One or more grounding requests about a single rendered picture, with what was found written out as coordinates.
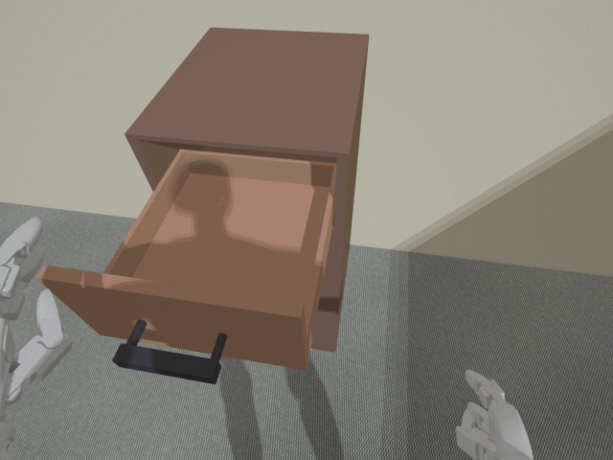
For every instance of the robot right hand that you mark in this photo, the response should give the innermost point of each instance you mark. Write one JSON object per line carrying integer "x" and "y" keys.
{"x": 503, "y": 432}

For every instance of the drawer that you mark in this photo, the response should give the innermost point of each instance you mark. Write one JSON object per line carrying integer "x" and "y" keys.
{"x": 227, "y": 243}

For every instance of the robot left hand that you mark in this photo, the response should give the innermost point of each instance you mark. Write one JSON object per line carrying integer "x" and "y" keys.
{"x": 20, "y": 259}

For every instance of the handle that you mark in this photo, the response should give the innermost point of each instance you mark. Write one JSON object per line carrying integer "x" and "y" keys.
{"x": 171, "y": 364}

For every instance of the cabinet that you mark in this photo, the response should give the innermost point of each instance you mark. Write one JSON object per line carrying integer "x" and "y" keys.
{"x": 283, "y": 94}

